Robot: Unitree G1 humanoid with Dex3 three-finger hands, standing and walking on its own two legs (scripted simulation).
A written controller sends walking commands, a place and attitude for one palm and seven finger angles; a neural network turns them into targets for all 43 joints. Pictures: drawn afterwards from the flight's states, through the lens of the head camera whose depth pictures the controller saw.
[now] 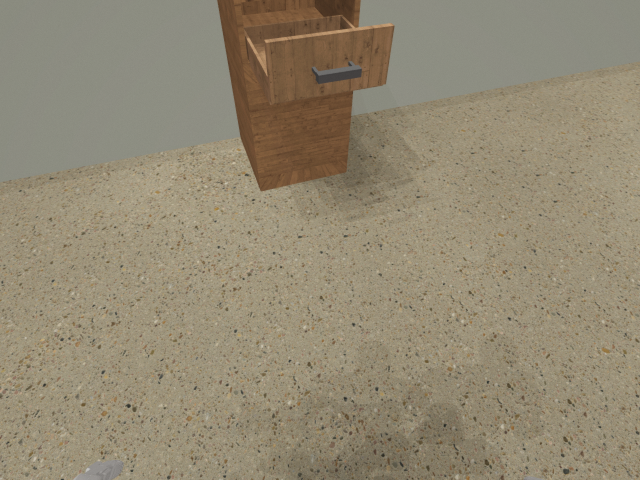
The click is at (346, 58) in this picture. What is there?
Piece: drawer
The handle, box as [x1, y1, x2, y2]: [312, 61, 361, 83]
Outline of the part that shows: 361,68 351,61 348,61 348,67 318,71 315,67 312,67 312,70 316,76 317,82 322,83 360,76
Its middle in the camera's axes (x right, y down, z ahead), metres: +0.04 -0.49 +1.13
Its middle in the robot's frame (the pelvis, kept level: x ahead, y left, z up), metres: +1.17 +0.02 -0.07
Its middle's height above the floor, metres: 0.70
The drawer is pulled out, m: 0.30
